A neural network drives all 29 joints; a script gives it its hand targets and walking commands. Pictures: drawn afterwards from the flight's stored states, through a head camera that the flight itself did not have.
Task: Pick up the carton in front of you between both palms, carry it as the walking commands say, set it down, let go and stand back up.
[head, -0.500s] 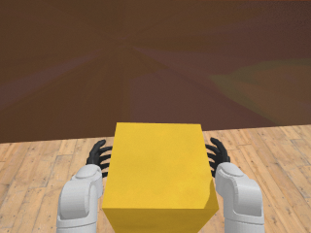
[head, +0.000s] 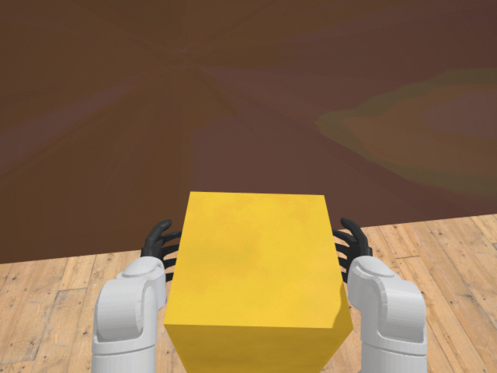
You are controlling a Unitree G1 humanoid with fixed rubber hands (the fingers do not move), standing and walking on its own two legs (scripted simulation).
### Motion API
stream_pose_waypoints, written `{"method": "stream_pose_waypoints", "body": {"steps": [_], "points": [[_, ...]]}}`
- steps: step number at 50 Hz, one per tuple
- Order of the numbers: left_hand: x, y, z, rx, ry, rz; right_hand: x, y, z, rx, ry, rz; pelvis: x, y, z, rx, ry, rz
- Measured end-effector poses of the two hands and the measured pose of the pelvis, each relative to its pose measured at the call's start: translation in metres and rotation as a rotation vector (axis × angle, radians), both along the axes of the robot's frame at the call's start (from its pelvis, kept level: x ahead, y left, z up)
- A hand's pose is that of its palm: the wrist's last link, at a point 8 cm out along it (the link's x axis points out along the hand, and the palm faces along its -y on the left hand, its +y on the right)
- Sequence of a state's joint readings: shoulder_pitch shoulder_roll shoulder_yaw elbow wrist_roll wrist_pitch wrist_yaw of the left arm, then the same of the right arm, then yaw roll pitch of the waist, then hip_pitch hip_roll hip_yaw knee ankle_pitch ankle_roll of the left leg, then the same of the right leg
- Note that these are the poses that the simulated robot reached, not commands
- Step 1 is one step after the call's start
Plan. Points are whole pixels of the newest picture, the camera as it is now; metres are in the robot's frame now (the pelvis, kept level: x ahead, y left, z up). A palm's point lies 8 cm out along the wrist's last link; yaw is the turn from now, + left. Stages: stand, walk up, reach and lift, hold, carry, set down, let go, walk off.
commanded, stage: carry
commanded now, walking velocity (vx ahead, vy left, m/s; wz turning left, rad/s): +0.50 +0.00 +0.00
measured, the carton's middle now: (254, 290) +0.27 +0.00 +0.00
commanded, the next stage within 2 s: none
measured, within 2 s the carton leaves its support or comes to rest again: neither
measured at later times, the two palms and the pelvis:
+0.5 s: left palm (179, 127) +0.62 +0.16 +0.08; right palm (313, 127) +0.60 -0.14 +0.09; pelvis +0.34 +0.03 +0.00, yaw -4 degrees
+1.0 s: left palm (213, 27) +1.02 +0.10 +0.16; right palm (312, 27) +1.03 -0.20 +0.15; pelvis +0.66 -0.04 +0.00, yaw -1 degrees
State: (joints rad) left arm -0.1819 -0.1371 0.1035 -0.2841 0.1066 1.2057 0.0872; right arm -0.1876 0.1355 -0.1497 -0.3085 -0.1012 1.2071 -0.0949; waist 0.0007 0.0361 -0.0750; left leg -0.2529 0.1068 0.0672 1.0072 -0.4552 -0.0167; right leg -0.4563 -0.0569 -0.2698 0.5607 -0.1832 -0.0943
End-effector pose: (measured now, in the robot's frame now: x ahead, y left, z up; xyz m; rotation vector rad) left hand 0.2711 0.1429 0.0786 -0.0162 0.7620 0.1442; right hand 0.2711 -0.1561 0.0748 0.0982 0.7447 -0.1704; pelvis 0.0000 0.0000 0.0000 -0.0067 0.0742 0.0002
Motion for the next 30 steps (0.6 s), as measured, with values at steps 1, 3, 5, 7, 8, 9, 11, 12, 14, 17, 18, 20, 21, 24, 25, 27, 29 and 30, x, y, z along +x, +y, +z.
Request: {"method": "stream_pose_waypoints", "body": {"steps": [1,3,5,7,8,9,11,12,14,17,18,20,21,24,25,27,29,30], "points": [[0.008,0.000,-0.002,-0.001,0.021,0.011,0.011,0.000,-0.001,0.000,0.021,0.010,0.010,-0.003,0.004,0.006,0.003,0.005],[0.025,0.000,-0.001,0.002,0.046,0.029,0.034,0.000,-0.001,-0.006,0.045,0.035,0.032,-0.008,0.013,0.016,0.009,0.008],[0.045,0.000,0.003,0.004,0.046,0.042,0.058,0.001,0.003,-0.008,0.045,0.053,0.055,-0.010,0.020,0.027,0.013,0.005],[0.069,0.000,0.009,0.006,0.029,0.048,0.083,0.001,0.008,-0.010,0.028,0.061,0.080,-0.012,0.024,0.035,0.016,0.000],[0.082,0.000,0.012,0.006,0.019,0.047,0.096,0.000,0.011,-0.012,0.017,0.062,0.093,-0.012,0.026,0.038,0.017,-0.003],[0.096,0.000,0.015,0.005,0.007,0.044,0.109,0.000,0.014,-0.014,0.006,0.061,0.107,-0.011,0.026,0.039,0.018,-0.006],[0.125,-0.001,0.020,0.003,-0.018,0.033,0.134,-0.001,0.019,-0.019,-0.019,0.052,0.135,-0.009,0.026,0.040,0.016,-0.010],[0.140,-0.001,0.022,0.002,-0.031,0.026,0.147,-0.001,0.021,-0.021,-0.032,0.046,0.150,-0.008,0.025,0.038,0.014,-0.012],[0.172,0.000,0.025,-0.001,-0.056,0.011,0.175,0.000,0.025,-0.026,-0.057,0.031,0.181,-0.004,0.021,0.032,0.010,-0.014],[0.222,0.004,0.022,-0.012,-0.084,-0.010,0.219,0.004,0.026,-0.038,-0.085,0.010,0.231,0.005,0.011,0.021,0.000,-0.024],[0.240,0.006,0.019,-0.018,-0.092,-0.016,0.235,0.006,0.024,-0.044,-0.093,0.003,0.249,0.008,0.005,0.019,-0.006,-0.031],[0.277,0.011,0.010,-0.033,-0.104,-0.028,0.268,0.011,0.020,-0.057,-0.104,-0.010,0.283,0.015,-0.007,0.025,-0.020,-0.045],[0.293,0.012,0.005,-0.044,-0.093,-0.030,0.283,0.012,0.017,-0.064,-0.093,-0.015,0.297,0.018,-0.009,0.034,-0.020,-0.051],[0.334,0.013,0.002,-0.045,-0.031,-0.049,0.318,0.014,0.013,-0.056,-0.031,-0.040,0.330,0.025,0.000,0.020,-0.013,-0.069],[0.347,0.013,0.004,-0.044,-0.019,-0.056,0.328,0.013,0.015,-0.053,-0.019,-0.049,0.341,0.027,0.004,0.014,-0.010,-0.073],[0.373,0.012,0.012,-0.048,-0.016,-0.066,0.350,0.012,0.022,-0.052,-0.016,-0.063,0.363,0.028,0.013,0.003,-0.003,-0.075],[0.399,0.010,0.023,-0.053,-0.038,-0.071,0.375,0.011,0.034,-0.053,-0.038,-0.072,0.386,0.028,0.019,-0.007,0.002,-0.072],[0.413,0.010,0.028,-0.056,-0.054,-0.071,0.388,0.011,0.041,-0.054,-0.054,-0.073,0.398,0.027,0.022,-0.012,0.005,-0.069]]}}
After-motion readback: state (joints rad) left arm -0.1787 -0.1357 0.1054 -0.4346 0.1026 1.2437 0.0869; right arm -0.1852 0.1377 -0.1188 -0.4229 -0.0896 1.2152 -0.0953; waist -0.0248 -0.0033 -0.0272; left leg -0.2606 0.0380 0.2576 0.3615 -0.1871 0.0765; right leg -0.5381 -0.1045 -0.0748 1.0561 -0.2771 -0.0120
